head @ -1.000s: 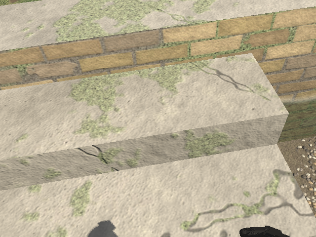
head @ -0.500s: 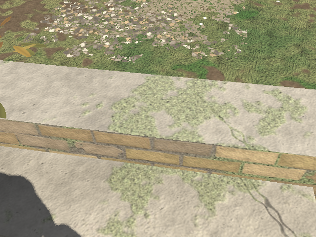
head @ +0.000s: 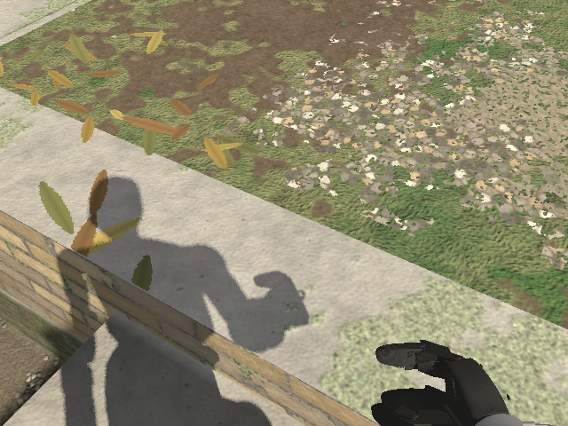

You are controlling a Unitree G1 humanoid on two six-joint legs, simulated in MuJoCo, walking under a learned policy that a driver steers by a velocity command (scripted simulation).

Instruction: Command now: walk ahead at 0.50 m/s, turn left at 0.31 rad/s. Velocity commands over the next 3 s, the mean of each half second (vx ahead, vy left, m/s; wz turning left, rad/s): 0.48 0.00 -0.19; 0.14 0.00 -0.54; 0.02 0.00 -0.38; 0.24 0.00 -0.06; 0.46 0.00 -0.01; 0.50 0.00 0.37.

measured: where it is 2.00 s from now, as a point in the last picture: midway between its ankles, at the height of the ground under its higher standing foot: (393, 332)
